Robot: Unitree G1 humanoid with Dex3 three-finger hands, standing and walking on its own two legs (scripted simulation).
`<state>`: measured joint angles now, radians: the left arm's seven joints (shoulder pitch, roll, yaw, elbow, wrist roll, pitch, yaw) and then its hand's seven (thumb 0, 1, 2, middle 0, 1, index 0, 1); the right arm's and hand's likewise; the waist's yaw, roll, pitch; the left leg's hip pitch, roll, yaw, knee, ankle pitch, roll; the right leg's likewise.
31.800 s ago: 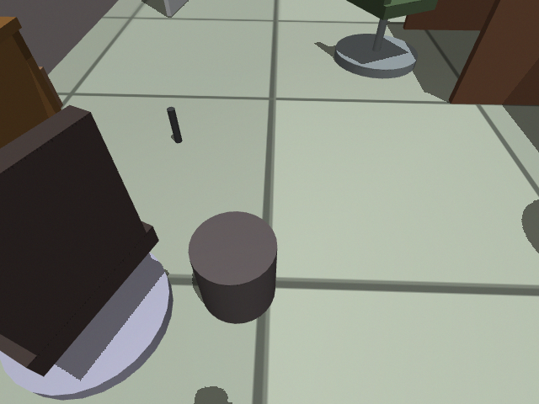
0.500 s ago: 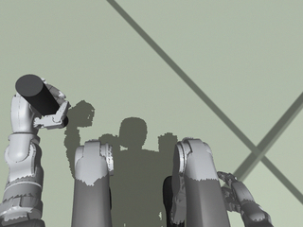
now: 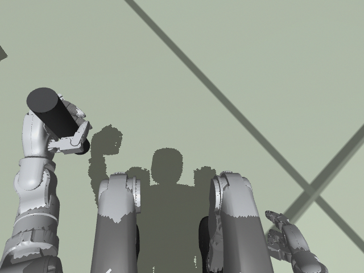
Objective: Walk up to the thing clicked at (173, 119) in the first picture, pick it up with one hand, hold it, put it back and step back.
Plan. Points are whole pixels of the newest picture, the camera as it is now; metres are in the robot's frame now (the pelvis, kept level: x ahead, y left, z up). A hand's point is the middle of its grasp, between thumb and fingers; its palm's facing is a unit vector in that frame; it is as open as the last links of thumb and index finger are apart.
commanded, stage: settle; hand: left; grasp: from the side
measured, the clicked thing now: (66, 128) +0.40 +0.24 -0.03
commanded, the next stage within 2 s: lift in 0.12 s
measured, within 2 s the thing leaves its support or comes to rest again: neither
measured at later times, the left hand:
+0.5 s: hand (71, 125) +0.40 +0.22 +0.01, palm faces +0.05 -1.00 -0.03, open 5.5 cm
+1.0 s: hand (37, 81) +0.39 +0.21 +0.16, palm faces +0.07 -1.00 -0.05, open 5.5 cm
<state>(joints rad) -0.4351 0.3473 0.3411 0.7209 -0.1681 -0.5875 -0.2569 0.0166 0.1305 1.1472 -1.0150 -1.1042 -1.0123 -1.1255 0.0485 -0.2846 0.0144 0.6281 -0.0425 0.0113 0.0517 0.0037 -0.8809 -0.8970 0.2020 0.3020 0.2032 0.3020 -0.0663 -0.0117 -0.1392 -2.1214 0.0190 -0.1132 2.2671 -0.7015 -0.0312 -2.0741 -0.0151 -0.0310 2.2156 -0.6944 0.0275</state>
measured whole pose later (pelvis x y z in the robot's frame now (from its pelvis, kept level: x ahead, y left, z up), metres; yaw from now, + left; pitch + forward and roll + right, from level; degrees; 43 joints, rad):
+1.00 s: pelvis +0.02 +0.00 +0.13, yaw +2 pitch +30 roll -3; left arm -0.23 0.28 0.23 0.29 -0.21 -0.32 -0.17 0.02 0.14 1.14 -1.01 -1.11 -1.01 -1.13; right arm 0.10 -0.26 -0.02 0.57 0.04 0.00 -0.01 0.01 -0.87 -0.89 0.20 0.30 0.20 0.30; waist -0.03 0.03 -0.19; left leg -1.70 0.03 -0.08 1.85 -0.68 -0.03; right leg -1.66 -0.02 -0.03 1.81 -0.68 0.02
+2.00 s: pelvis +0.07 +0.00 +0.32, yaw +4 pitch +13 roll -2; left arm -0.10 0.22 0.14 0.33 -0.19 -0.31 -0.12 0.02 0.14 1.14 -1.00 -1.12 -1.01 -1.13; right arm 0.22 -0.22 -0.01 0.61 0.03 -0.04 -0.04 0.01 -0.88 -0.89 0.20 0.30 0.20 0.30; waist -0.03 0.02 -0.08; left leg -0.82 0.04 -0.03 1.09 -0.50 -0.02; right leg -0.79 -0.02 -0.03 1.05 -0.49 0.02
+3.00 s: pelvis +0.08 +0.00 +0.35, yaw +4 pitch +7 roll -1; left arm -0.11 0.20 0.15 0.38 -0.20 -0.31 -0.17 0.02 0.14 1.14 -1.00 -1.12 -1.01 -1.13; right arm 0.23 -0.23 -0.01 0.63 0.02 0.00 -0.04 0.01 -0.89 -0.90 0.20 0.30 0.20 0.30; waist -0.02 0.02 -0.04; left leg -0.56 0.04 -0.02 0.88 -0.43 -0.03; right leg -0.54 -0.02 -0.02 0.85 -0.43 0.02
